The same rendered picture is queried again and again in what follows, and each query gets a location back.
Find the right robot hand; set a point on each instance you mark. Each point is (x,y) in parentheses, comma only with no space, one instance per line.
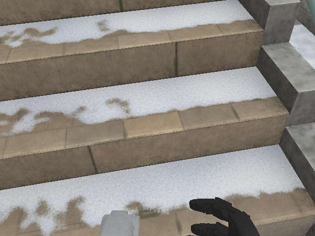
(239,222)

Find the left robot thigh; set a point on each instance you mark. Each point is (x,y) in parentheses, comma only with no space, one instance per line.
(120,223)

